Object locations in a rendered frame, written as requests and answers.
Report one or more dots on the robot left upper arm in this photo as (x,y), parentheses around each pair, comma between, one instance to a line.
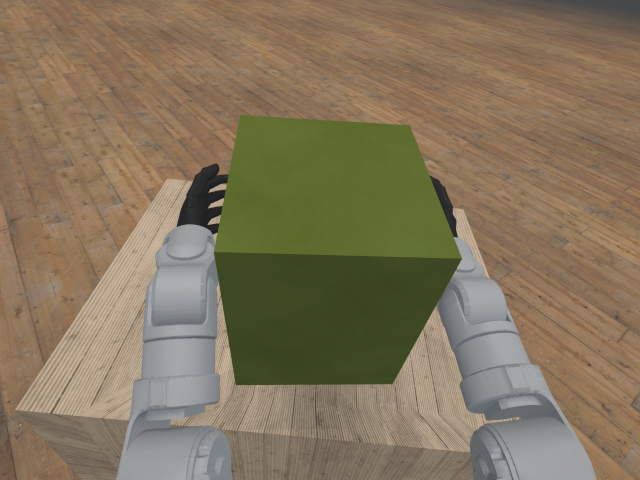
(180,453)

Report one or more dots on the carton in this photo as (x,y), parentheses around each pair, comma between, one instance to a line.
(332,251)

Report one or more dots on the pedestal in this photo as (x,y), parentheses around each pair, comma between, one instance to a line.
(417,428)

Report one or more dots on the robot right upper arm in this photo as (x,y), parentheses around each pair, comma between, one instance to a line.
(540,448)

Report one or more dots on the robot left forearm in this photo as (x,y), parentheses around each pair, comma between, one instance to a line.
(178,376)

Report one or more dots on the robot left hand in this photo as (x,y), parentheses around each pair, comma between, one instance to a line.
(195,207)

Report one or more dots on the robot right forearm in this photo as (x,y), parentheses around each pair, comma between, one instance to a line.
(498,379)

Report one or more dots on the robot right hand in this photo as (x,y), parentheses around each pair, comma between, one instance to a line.
(446,204)

